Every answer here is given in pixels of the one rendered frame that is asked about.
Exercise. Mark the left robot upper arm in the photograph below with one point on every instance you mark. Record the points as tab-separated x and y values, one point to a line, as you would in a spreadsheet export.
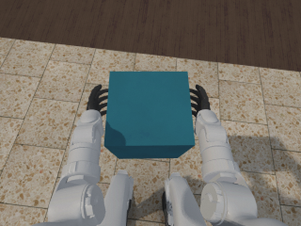
81	205

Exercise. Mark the robot left thigh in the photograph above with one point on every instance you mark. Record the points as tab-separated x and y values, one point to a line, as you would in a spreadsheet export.
119	192

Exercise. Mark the right robot upper arm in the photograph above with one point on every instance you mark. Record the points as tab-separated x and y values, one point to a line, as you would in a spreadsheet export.
226	204

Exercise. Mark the robot right thigh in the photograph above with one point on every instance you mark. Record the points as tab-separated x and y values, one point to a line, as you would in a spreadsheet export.
184	205

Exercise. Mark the robot left forearm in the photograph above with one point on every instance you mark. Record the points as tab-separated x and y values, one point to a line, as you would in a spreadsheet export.
84	153

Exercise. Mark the right robot hand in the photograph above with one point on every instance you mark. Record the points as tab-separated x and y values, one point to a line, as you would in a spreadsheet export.
202	100

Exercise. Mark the left robot hand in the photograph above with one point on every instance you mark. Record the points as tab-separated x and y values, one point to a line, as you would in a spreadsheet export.
94	100

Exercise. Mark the carton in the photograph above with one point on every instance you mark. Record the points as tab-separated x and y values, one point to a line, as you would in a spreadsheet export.
148	115

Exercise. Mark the robot thigh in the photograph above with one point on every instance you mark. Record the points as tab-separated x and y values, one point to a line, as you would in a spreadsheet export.
119	192
184	205

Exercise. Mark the robot right forearm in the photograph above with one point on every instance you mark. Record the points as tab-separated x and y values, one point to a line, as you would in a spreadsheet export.
217	160

